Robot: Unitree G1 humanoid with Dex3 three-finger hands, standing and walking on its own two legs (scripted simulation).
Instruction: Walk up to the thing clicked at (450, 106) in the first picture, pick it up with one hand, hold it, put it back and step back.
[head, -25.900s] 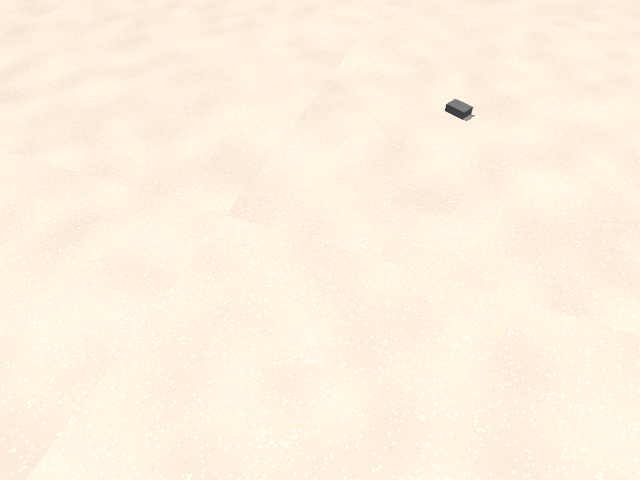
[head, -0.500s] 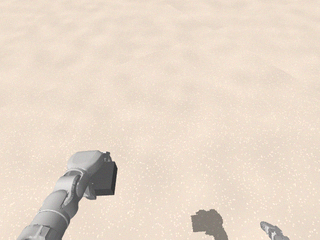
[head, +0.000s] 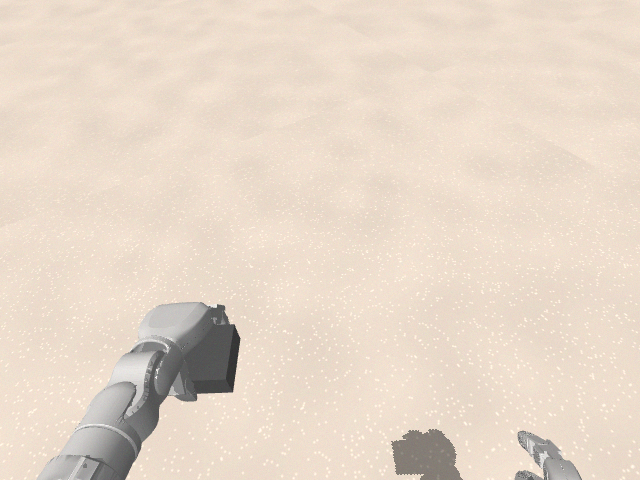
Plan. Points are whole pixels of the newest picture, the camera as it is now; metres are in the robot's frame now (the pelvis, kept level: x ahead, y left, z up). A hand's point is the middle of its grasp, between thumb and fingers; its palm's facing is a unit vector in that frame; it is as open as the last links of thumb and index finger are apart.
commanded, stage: hold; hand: left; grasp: from above
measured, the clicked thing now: (192, 359) +0.30 +0.22 -0.06
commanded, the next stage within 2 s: crouch in 0.64 s
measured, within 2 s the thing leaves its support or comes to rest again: neither
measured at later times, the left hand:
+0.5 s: hand (186, 354) +0.30 +0.22 -0.03, palm faces -0.44 -0.06 -0.89, open 11.0 cm
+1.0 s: hand (195, 364) +0.29 +0.22 -0.06, palm faces -0.45 -0.05 -0.89, open 11.0 cm
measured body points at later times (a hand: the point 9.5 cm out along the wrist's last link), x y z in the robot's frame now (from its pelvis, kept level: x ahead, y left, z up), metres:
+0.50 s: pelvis +0.00 +0.00 +0.00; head +0.01 -0.02 +0.45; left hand +0.31 +0.22 +0.02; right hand +0.15 -0.25 -0.11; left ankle +0.02 +0.12 -0.73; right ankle +0.03 -0.14 -0.73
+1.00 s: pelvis +0.01 +0.00 +0.00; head +0.03 -0.02 +0.45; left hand +0.31 +0.22 -0.01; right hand +0.15 -0.26 -0.12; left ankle +0.02 +0.12 -0.73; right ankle +0.03 -0.14 -0.73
